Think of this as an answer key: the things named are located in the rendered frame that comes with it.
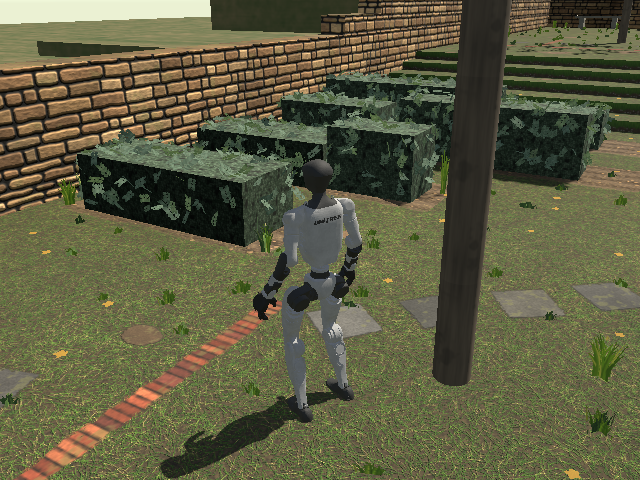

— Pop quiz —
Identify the robot left upper arm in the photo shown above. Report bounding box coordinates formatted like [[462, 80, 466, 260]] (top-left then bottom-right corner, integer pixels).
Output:
[[282, 207, 305, 267]]

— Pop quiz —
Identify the robot right hand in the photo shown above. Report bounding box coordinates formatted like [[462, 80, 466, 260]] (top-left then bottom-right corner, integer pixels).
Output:
[[338, 265, 355, 286]]

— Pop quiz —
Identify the robot right shin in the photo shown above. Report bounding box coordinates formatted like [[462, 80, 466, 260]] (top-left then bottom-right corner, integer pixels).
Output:
[[324, 324, 348, 389]]

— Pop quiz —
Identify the right robot forearm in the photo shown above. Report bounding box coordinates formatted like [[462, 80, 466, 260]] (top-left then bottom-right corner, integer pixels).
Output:
[[344, 237, 362, 271]]

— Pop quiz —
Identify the left robot forearm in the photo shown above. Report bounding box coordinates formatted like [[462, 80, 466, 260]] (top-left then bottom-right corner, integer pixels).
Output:
[[261, 253, 290, 299]]

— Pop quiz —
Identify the robot left hand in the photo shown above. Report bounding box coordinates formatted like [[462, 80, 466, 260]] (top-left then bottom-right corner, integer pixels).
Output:
[[253, 292, 277, 320]]

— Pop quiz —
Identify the left robot thigh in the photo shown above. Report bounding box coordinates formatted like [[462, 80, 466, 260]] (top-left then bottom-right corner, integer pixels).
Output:
[[281, 284, 312, 359]]

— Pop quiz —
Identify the robot right upper arm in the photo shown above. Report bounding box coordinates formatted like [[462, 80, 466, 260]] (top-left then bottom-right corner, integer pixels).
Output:
[[334, 198, 362, 249]]

